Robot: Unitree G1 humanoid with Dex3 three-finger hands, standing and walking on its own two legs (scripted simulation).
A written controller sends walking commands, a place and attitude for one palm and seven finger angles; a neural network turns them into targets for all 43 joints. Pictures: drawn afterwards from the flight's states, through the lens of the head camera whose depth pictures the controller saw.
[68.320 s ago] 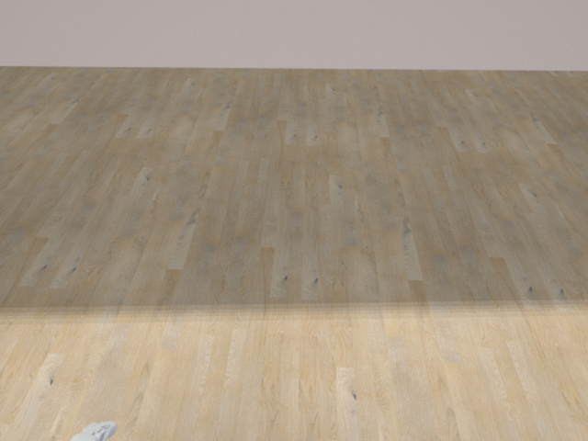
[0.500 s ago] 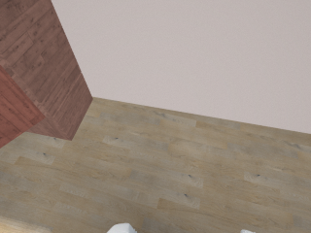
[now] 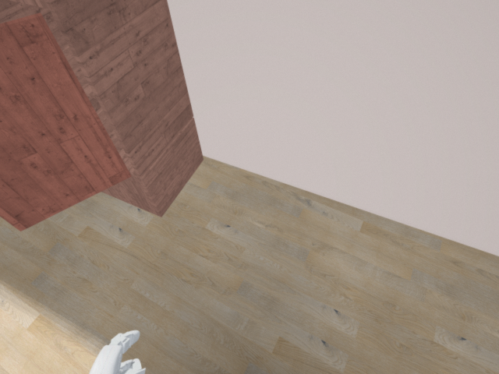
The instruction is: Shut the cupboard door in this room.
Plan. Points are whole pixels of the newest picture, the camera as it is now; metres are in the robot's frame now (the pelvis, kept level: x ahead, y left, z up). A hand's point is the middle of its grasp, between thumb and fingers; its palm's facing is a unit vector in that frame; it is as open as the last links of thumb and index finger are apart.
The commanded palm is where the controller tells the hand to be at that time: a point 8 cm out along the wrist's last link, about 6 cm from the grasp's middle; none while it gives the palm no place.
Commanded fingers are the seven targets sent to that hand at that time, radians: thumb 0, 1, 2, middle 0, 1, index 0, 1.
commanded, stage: turn to face it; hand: left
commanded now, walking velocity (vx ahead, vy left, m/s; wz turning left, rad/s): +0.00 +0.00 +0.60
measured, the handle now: out of the picture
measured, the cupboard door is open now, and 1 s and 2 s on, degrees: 60 60 60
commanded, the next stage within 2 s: take the last steps up to it in 0.90 s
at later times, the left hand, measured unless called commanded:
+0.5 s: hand out of the picture -0.06 +0.23 -0.17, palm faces +0.39 -0.88 -0.27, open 7.4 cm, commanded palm none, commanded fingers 0.00 0.90 0.90 -0.20 -0.30 -0.20 -0.30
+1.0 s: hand out of the picture +0.00 +0.20 -0.14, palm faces +0.51 -0.82 -0.26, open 7.4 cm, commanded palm none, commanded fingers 0.00 0.90 0.90 -0.20 -0.30 -0.20 -0.30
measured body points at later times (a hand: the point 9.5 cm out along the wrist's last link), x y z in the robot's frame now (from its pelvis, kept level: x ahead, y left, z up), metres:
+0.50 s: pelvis -0.01 +0.01 -0.01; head +0.04 +0.04 +0.44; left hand -0.08 +0.27 -0.15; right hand +0.20 -0.20 -0.13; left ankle -0.05 +0.11 -0.73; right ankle +0.01 -0.11 -0.72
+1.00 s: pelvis +0.02 -0.02 +0.00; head +0.07 -0.03 +0.45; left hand -0.02 +0.24 -0.12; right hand +0.17 -0.20 -0.17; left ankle -0.06 +0.10 -0.70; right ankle +0.07 -0.09 -0.73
